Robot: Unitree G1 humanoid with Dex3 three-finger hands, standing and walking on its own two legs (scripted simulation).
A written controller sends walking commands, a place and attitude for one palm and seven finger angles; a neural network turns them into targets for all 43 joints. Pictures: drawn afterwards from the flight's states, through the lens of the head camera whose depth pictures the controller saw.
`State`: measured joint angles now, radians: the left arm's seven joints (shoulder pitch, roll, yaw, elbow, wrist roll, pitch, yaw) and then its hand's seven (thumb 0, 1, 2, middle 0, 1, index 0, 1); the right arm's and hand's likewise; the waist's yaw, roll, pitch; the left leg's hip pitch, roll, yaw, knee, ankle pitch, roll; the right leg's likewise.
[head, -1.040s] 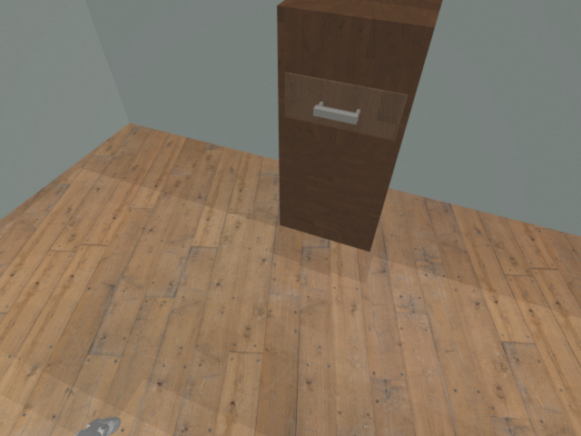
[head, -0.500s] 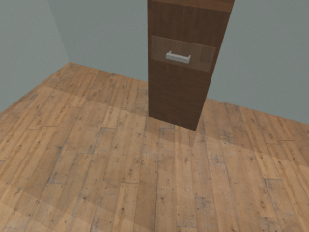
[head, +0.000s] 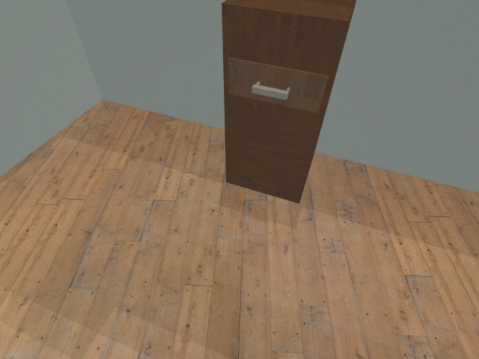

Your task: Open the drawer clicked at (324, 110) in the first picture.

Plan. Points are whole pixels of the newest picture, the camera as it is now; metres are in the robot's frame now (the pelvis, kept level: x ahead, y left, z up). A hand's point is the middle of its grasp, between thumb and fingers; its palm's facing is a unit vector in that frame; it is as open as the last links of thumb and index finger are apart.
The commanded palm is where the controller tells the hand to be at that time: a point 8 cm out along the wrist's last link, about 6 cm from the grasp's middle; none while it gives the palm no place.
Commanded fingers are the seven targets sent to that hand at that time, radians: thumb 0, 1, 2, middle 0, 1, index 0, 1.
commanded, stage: look at it before walking up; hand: left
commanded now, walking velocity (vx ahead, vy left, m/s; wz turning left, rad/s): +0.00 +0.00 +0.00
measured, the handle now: (271, 89) +1.09 -0.07 -0.11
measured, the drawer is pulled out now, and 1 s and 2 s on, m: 0.00 0.00 0.00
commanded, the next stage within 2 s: walk to a spot facing it in 0.40 s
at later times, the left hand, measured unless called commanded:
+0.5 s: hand out of the picture +0.08 +0.25 -0.16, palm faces -0.03 -0.94 -0.33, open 7.4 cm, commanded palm none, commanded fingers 0.00 0.90 0.90 -0.20 -0.30 -0.20 -0.30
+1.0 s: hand out of the picture +0.10 +0.19 -0.20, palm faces -0.08 -0.98 -0.16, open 7.4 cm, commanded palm none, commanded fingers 0.00 0.90 0.90 -0.20 -0.30 -0.20 -0.30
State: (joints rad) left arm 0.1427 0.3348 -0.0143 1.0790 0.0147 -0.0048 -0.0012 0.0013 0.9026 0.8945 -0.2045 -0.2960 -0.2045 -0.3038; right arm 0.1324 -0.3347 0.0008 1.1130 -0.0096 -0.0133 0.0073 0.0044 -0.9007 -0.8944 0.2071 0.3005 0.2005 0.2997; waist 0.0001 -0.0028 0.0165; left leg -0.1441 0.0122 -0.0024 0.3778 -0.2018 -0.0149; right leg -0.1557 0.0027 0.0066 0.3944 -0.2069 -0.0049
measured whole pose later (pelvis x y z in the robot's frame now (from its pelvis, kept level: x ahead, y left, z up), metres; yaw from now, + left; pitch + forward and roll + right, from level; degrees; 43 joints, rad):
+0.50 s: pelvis +0.01 +0.00 +0.00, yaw +0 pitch -2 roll +0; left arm 0.15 0.34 -0.01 1.09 0.01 0.00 0.00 0.00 0.90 0.89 -0.20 -0.30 -0.20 -0.30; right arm 0.12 -0.34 0.00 1.11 -0.01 -0.02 0.00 0.00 -0.90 -0.89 0.21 0.30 0.20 0.30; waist 0.01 0.00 0.03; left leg -0.13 0.01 0.00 0.36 -0.20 -0.01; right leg -0.14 0.00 0.01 0.37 -0.21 0.00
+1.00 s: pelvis +0.11 +0.01 -0.02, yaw -4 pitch -1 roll +0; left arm 0.34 0.18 0.03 1.12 0.02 0.02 -0.01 0.01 0.91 0.89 -0.20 -0.30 -0.20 -0.30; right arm 0.44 -0.14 -0.01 1.14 -0.03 -0.08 -0.03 0.00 -0.90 -0.89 0.20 0.30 0.20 0.30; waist -0.04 -0.02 0.03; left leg -0.01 0.03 0.07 0.48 -0.45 0.00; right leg -0.43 -0.03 -0.06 1.03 -0.49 -0.03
